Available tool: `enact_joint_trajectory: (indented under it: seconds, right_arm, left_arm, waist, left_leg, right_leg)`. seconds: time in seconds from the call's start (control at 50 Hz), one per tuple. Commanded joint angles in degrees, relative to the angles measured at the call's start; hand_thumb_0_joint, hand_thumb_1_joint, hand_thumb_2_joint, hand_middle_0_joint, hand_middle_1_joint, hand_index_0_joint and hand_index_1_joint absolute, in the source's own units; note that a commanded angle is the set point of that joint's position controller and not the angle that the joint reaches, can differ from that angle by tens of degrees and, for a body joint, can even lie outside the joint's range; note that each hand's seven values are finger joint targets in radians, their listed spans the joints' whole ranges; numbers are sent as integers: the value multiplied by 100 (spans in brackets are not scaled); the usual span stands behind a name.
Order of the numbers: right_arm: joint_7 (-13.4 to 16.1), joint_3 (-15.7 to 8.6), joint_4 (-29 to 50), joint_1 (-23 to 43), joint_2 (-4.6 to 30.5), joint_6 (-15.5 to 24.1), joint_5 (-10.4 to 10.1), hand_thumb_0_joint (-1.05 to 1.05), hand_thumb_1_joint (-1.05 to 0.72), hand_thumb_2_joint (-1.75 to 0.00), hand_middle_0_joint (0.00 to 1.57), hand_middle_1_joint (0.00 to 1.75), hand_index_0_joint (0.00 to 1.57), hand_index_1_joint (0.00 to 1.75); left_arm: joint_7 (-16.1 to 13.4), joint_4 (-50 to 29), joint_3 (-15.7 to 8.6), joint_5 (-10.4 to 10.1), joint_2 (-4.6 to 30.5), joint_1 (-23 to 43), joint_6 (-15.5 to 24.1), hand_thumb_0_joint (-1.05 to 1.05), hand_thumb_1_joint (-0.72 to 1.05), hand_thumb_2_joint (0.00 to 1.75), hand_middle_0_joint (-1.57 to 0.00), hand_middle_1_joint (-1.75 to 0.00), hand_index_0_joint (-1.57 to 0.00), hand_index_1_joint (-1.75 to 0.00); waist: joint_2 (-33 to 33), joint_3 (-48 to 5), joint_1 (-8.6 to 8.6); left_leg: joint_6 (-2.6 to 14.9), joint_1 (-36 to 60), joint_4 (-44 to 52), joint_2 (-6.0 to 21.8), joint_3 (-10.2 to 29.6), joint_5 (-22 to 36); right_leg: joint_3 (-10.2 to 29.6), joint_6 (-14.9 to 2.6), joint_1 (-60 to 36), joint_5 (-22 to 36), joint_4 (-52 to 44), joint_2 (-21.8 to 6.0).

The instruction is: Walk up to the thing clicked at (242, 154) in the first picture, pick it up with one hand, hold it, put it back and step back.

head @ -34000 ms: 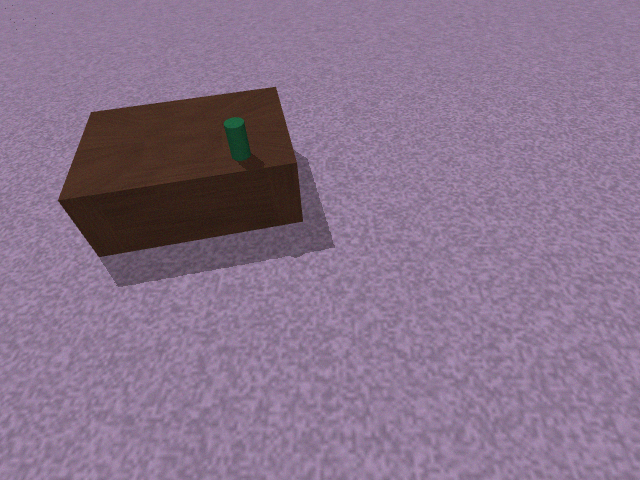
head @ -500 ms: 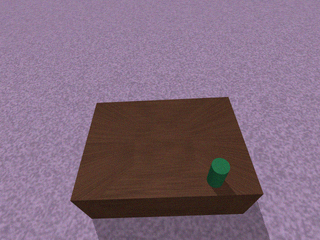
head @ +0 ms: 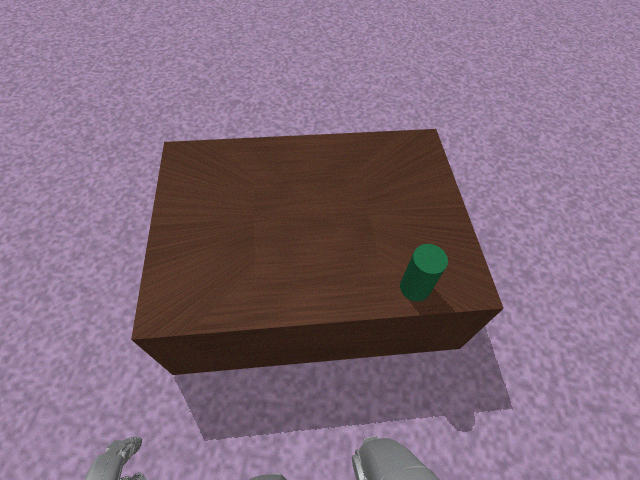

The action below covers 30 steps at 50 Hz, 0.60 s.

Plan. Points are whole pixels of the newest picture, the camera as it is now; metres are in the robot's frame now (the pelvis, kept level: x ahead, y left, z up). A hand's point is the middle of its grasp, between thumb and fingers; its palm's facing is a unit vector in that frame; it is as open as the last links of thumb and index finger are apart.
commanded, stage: step back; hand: right
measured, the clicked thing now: (422, 274) +0.56 -0.24 -0.36
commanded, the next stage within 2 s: none
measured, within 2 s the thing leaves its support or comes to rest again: neither
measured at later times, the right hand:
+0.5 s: hand out of the picture -0.01 -0.28 -0.15, palm faces -0.05 +0.90 -0.43, open 7.4 cm
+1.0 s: hand out of the picture -0.13 -0.32 -0.15, palm faces +0.03 +0.91 -0.41, open 7.4 cm
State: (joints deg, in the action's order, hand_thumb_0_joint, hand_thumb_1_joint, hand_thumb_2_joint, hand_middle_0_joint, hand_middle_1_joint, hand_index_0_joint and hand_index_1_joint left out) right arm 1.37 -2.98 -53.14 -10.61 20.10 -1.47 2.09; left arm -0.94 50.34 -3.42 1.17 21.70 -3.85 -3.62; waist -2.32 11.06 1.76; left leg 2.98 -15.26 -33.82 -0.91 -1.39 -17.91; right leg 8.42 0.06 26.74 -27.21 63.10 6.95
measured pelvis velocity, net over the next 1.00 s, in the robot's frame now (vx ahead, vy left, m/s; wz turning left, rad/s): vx -0.26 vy -0.04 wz -0.06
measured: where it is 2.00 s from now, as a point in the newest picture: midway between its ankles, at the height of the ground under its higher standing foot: outside the picture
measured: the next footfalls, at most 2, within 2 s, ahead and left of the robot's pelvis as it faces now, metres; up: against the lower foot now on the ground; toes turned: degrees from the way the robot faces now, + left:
right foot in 0.14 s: +0.00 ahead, -0.13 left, +0.00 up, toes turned +2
left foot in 0.52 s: -0.09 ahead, +0.11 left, +0.00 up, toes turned -2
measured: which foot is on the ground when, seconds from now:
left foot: down 0.00-0.20, up 0.22-0.50, down 0.52-0.98, up 1.00-1.00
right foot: up 0.00-0.12, down 0.14-0.54, up 0.56-0.92, down 0.94-1.00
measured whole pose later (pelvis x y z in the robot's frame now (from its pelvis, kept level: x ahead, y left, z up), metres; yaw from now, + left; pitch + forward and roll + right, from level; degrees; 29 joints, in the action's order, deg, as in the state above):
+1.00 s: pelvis -0.26 -0.04 -0.02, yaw -3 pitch -3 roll -2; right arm 1.1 -3.3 -45.7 -5.1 24.1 -2.5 1.2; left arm 1.3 49.6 -4.7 2.4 20.5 -12.1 -3.4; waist 3.7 11.1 -0.3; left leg -0.5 -26.2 -40.6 3.8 3.6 -15.7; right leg 0.9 -0.7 12.8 -22.6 38.4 3.0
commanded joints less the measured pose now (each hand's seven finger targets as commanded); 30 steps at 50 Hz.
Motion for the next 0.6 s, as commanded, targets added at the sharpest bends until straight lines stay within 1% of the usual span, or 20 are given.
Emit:
enact_joint_trajectory:
  seconds: [0.0, 0.06, 0.1, 0.12, 0.14, 0.16, 0.18, 0.2, 0.22, 0.24, 0.28, 0.38, 0.42, 0.46, 0.48, 0.5, 0.52, 0.54, 0.56, 0.58]
  right_arm:
    - [131, -434, 541, -176, 1481, 140, -85, 0, -90, -90, 20, 30, 20, 30]
    - [92, -419, 644, -14, 1561, 103, -106, 0, -90, -90, 20, 30, 20, 30]
    - [68, -405, 697, 98, 1557, 52, -150, 0, -90, -90, 20, 30, 20, 30]
    - [53, -369, 724, 219, 1506, 34, -183, 0, -90, -90, 20, 30, 20, 30]
    - [42, -304, 779, 260, 1305, 38, -237, 0, -90, -90, 20, 30, 20, 30]
    - [31, -230, 869, 302, 1138, 43, -273, 0, -90, -90, 20, 30, 20, 30]
    - [91, -263, 839, 463, 1161, -23, -251, 0, -90, -90, 20, 30, 20, 30]
    - [110, -326, 744, 289, 1316, -51, -201, 0, -90, -90, 20, 30, 20, 30]
    - [70, -317, 621, 81, 1377, -53, -199, 0, -90, -90, 20, 30, 20, 30]
    - [47, -279, 606, 23, 1360, -36, -259, 0, -90, -90, 20, 30, 20, 30]
    - [68, -236, 534, -86, 1249, -16, -247, 0, -90, -90, 20, 30, 20, 30]
    - [99, -160, 708, -119, 1150, 72, -225, 0, -90, -90, 20, 30, 20, 30]
    - [78, -189, 722, -132, 1149, 130, -182, 0, -90, -90, 20, 30, 20, 30]
    - [62, -255, 594, -490, 1118, 161, -93, 0, -90, -90, 20, 30, 20, 30]
    - [54, -303, 586, -533, 1167, 191, -46, 0, -90, -90, 20, 30, 20, 30]
    - [46, -416, 645, -402, 1555, 214, 55, 0, -90, -90, 20, 30, 20, 30]
    - [11, -503, 739, -100, 2091, 201, 103, 0, -90, -90, 20, 30, 20, 30]
    - [-11, -561, 846, -41, 2362, 194, 38, 0, -90, -90, 20, 30, 20, 30]
    - [29, -551, 863, 179, 2245, 233, 20, 0, -90, -90, 20, 30, 20, 30]
    - [45, -460, 868, 351, 1935, 241, 34, 0, -90, -90, 20, 30, 20, 30]
  left_arm:
    - [-58, -628, -314, 14, 972, 65, 193, 0, 90, 90, -20, -30, -20, -30]
    - [-25, -592, -341, 15, 895, -278, 234, 0, 90, 90, -20, -30, -20, -30]
    - [-14, -442, -371, 44, 862, -591, 263, 0, 90, 90, -20, -30, -20, -30]
    - [-24, -345, -379, 54, 841, -823, 290, 0, 90, 90, -20, -30, -20, -30]
    - [-39, -373, -445, 112, 1151, -798, 335, 0, 90, 90, -20, -30, -20, -30]
    - [-33, -482, -524, 120, 1483, -629, 337, 0, 90, 90, -20, -30, -20, -30]
    - [-18, -619, -551, 69, 1823, -375, 311, 0, 90, 90, -20, -30, -20, -30]
    - [-18, -723, -549, 83, 1719, -316, 336, 0, 90, 90, -20, -30, -20, -30]
    - [-17, -766, -515, 30, 1454, -208, 313, 0, 90, 90, -20, -30, -20, -30]
    - [-37, -864, -477, -13, 1287, -105, 307, 0, 90, 90, -20, -30, -20, -30]
    - [-63, -872, -445, 26, 1089, -5, 269, 0, 90, 90, -20, -30, -20, -30]
    - [-68, -1014, -442, 108, 1136, -358, 202, 0, 90, 90, -20, -30, -20, -30]
    - [-53, -1031, -426, 83, 1139, -480, 157, 0, 90, 90, -20, -30, -20, -30]
    - [-24, -1102, -408, 14, 1261, -242, 95, 0, 90, 90, -20, -30, -20, -30]
    - [0, -1148, -370, -11, 1165, -185, 45, 0, 90, 90, -20, -30, -20, -30]
    - [22, -1171, -309, -27, 945, -372, 10, 0, 90, 90, -20, -30, -20, -30]
    - [-3, -1186, -307, -40, 800, -317, 30, 0, 90, 90, -20, -30, -20, -30]
    - [-98, -1179, -434, 49, 1068, -104, 24, 0, 90, 90, -20, -30, -20, -30]
    - [-105, -1110, -460, 65, 1178, -41, 26, 0, 90, 90, -20, -30, -20, -30]
    - [-70, -1007, -476, 36, 1170, -67, 18, 0, 90, 90, -20, -30, -20, -30]
  waist:
    - [783, -1346, 100]
    - [998, -1576, -7]
    - [854, -1668, -149]
    - [763, -1754, -272]
    - [191, -1832, -235]
    - [-759, -1637, -225]
    - [-1493, -1262, -457]
    - [-1199, -971, -374]
    - [-847, -860, -244]
    - [-527, -958, -195]
    - [-451, -1114, -146]
    - [-829, -1417, -366]
    - [-946, -1594, -401]
    - [-982, -1636, -127]
    - [-693, -1575, -103]
    - [237, -1582, -203]
    - [1418, -1316, -227]
    - [1436, -1243, 91]
    - [1280, -1012, 18]
    - [854, -938, -96]
  left_leg:
    - [975, 1915, 381, 1500, 1463, 3938]
    - [859, 1583, 157, 1409, 1236, 3459]
    - [660, 1207, -193, 1224, 1009, 3145]
    - [511, 905, -396, 1143, 922, 2873]
    - [252, 81, -667, 842, 818, 1974]
    - [-69, -876, -1288, 123, 528, 461]
    - [-226, -841, -2595, -465, 432, -1877]
    - [-309, -662, -3190, -270, 844, -2044]
    - [-309, -644, -3331, -287, 960, -1745]
    - [-262, -831, -3403, -474, 1035, -1533]
    - [-341, -989, -3460, -668, 959, -1195]
    - [-463, -1030, -1663, -273, 499, -1226]
    - [-393, -813, -476, -89, 305, -946]
    - [-265, 9, 777, -67, 116, 135]
    - [-209, 358, 1218, 35, 329, 929]
    - [40, 883, 1359, 922, 1592, 1354]
    - [557, 972, 1557, 1973, 2959, 2136]
    - [1323, -20, 1608, 2630, 3318, 2177]
    - [1502, -452, 1696, 2680, 3370, 1939]
    - [1219, -429, 1542, 2157, 2397, 2221]
  right_leg:
    - [-53, 108, 419, -14, -1035, -301]
    - [-487, 4, -411, 237, -2372, -515]
    - [-664, -136, -1117, 1106, -3529, -471]
    - [-586, -195, -1578, 1939, -4083, -536]
    - [195, -357, -2182, 2906, -3897, -1002]
    - [1295, -842, -2354, 3553, -3991, -1799]
    - [2278, -1834, -1336, 3981, -4252, -2825]
    - [2410, -1945, -892, 3997, -4233, -2888]
    - [1852, -1744, -812, 3841, -4229, -2607]
    - [1143, -1548, -1144, 4215, -4023, -2202]
    - [553, -1182, -1403, 4152, -3824, -1752]
    - [500, -1261, -2362, 4057, -3529, -1810]
    - [514, -1153, -2674, 4140, -3214, -1785]
    - [416, -948, -2135, 3733, -2849, -1719]
    - [337, -718, -1680, 3090, -2685, -1538]
    - [99, -402, -660, 1806, -2090, -1019]
    - [-341, -163, 462, -493, -1080, 28]
    - [199, -32, -1, -1150, -13, -43]
    - [425, -48, -133, -852, 689, -175]
    - [494, -83, -135, -501, 941, -72]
